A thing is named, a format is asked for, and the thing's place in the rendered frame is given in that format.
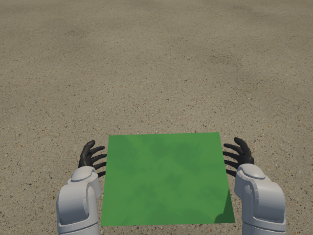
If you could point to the robot left hand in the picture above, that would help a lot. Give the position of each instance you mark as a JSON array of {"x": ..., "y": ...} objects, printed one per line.
[{"x": 86, "y": 160}]

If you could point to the carton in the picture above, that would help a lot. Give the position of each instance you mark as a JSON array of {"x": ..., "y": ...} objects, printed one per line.
[{"x": 166, "y": 179}]

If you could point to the robot right hand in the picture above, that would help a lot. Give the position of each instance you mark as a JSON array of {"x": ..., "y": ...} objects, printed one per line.
[{"x": 244, "y": 156}]

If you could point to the left robot forearm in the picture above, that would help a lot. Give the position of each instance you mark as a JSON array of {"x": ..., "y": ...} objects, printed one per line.
[{"x": 76, "y": 205}]

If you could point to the right robot forearm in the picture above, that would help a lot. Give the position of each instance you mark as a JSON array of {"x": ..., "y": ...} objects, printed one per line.
[{"x": 263, "y": 202}]

